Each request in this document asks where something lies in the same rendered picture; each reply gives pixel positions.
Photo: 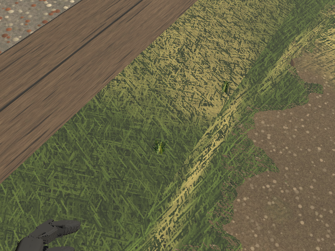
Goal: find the left robot hand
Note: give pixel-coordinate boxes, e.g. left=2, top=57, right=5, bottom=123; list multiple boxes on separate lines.
left=15, top=219, right=81, bottom=251

